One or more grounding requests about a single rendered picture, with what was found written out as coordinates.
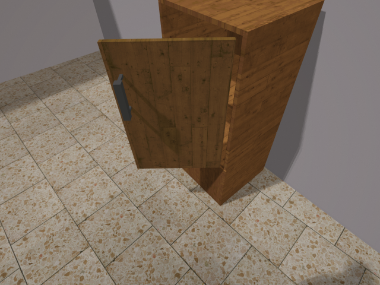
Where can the cupboard door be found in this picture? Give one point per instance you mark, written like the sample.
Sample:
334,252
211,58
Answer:
178,89

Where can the handle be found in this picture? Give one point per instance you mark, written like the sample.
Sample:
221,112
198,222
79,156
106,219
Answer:
121,97

